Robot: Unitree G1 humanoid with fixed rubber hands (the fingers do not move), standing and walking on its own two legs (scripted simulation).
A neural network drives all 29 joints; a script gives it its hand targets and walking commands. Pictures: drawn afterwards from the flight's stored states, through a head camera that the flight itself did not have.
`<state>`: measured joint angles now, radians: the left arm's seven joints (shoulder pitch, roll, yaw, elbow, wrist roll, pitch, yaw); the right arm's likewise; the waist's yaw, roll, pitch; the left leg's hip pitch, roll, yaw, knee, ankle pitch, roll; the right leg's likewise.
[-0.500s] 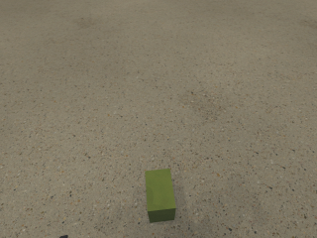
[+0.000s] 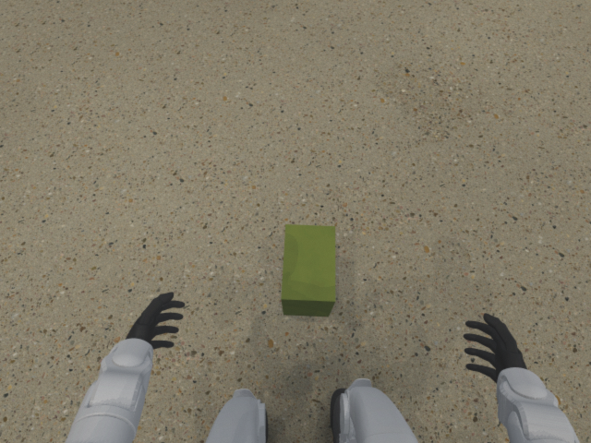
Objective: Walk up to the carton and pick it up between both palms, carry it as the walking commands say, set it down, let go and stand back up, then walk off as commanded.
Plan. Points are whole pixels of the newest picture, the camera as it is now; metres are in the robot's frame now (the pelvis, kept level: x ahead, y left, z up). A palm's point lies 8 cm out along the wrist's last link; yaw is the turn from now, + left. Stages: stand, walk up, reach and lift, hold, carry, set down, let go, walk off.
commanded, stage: reach and lift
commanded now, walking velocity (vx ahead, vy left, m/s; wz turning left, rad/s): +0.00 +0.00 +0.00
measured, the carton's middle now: (308, 272) +0.51 -0.04 -0.62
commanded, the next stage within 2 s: none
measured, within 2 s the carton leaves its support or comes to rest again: neither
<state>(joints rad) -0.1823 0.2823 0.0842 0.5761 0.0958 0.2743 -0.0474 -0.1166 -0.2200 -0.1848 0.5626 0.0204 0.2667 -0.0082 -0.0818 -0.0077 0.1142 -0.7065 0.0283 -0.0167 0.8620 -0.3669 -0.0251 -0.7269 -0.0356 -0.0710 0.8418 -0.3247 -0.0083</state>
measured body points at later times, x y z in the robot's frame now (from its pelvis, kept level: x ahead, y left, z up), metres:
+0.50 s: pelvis -0.04 +0.01 -0.04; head +0.20 +0.00 +0.34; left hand +0.40 +0.18 -0.15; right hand +0.35 -0.25 -0.15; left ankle +0.03 +0.13 -0.69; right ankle +0.05 -0.11 -0.69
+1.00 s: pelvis -0.05 +0.00 -0.05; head +0.31 -0.02 +0.20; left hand +0.52 +0.12 -0.20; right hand +0.49 -0.23 -0.20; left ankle +0.03 +0.13 -0.69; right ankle +0.05 -0.11 -0.69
